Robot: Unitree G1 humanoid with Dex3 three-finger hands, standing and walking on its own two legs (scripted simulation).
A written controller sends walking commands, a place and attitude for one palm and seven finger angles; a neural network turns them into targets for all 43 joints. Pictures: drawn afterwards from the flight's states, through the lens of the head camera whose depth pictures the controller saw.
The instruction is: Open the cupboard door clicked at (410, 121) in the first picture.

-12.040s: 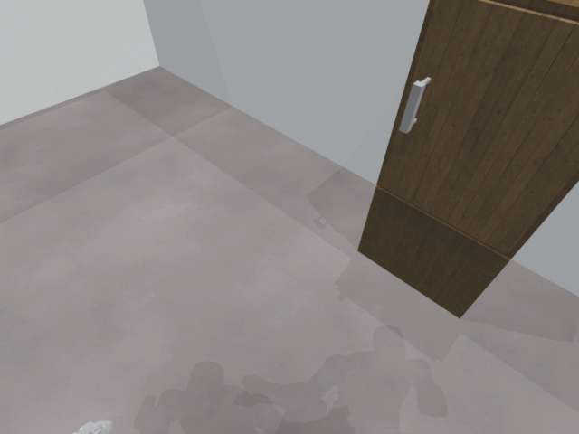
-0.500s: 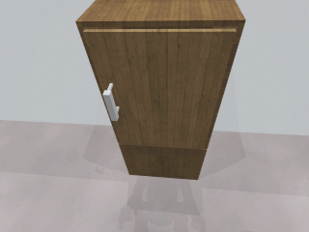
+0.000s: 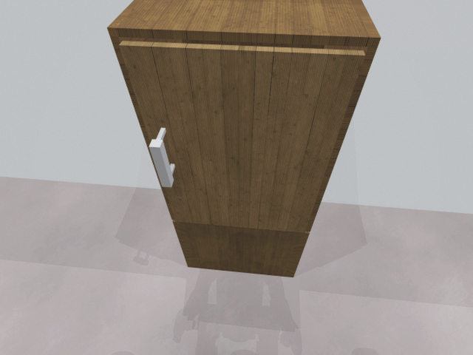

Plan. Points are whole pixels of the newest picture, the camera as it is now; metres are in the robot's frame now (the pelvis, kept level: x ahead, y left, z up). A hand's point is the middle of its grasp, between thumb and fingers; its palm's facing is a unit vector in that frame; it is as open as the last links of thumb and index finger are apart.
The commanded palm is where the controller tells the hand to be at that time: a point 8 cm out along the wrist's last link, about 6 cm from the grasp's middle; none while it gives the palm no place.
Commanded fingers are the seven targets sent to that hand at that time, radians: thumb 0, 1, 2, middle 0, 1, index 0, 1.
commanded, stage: raise the hand with hooked fingers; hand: left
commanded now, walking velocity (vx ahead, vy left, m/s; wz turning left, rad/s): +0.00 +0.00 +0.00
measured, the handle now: (165, 158) +0.53 +0.20 -0.01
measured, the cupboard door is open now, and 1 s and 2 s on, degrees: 0 0 0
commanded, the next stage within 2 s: none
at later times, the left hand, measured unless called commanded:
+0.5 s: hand (130, 340) +0.16 +0.19 -0.06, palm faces -0.08 -1.00 +0.02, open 8.5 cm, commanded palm +0.13 +0.26 -0.05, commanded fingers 0.00 0.41 0.69 -0.23 -0.62 -0.23 -0.62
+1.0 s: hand (85, 318) +0.18 +0.27 -0.03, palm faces -0.04 -1.00 -0.05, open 11.5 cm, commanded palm +0.16 +0.32 -0.02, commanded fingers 0.00 -0.17 0.44 -0.28 -0.99 -0.28 -0.99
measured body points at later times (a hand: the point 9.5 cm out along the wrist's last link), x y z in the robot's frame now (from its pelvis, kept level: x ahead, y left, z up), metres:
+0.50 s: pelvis -0.03 +0.02 -0.08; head +0.02 +0.03 +0.36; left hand +0.16 +0.25 -0.06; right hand +0.23 -0.23 -0.10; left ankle -0.03 +0.14 -0.74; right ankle +0.01 -0.08 -0.74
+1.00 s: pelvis -0.05 +0.05 -0.08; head +0.02 +0.07 +0.37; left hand +0.18 +0.32 -0.03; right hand +0.11 -0.19 -0.16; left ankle -0.03 +0.14 -0.74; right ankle +0.01 -0.08 -0.74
